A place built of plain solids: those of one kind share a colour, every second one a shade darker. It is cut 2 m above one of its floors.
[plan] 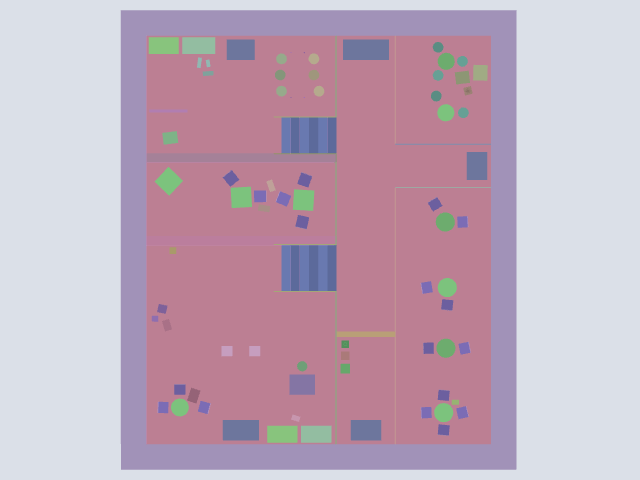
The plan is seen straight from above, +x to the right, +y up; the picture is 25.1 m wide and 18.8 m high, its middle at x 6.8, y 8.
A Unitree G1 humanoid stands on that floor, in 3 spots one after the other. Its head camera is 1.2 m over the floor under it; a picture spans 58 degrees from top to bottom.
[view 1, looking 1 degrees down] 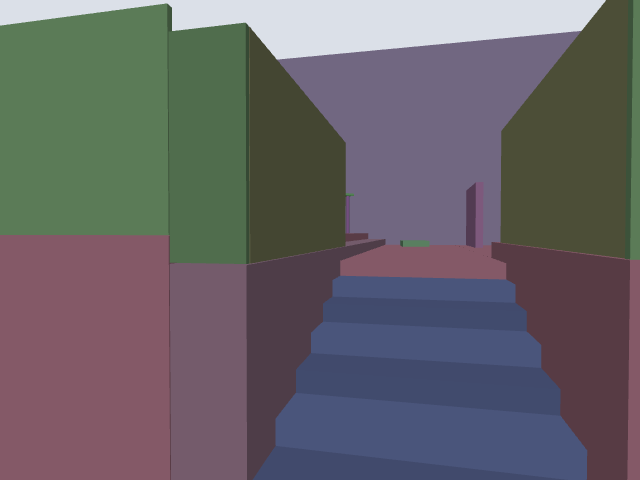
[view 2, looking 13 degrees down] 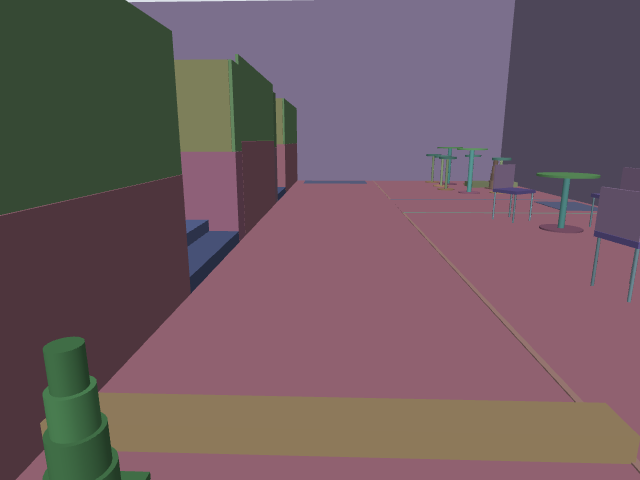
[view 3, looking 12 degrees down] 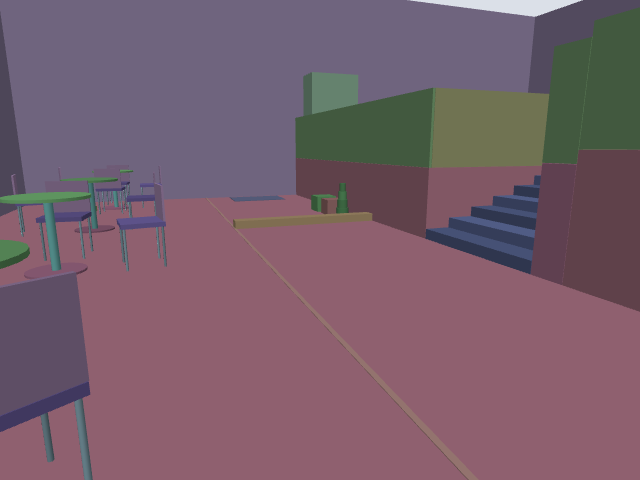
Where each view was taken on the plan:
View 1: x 9.13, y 12.10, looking -167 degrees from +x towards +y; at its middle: rail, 3.12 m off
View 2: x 8.60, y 2.75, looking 92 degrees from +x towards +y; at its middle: floor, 5.33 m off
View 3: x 10.75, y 10.90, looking -110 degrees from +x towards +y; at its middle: floor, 5.77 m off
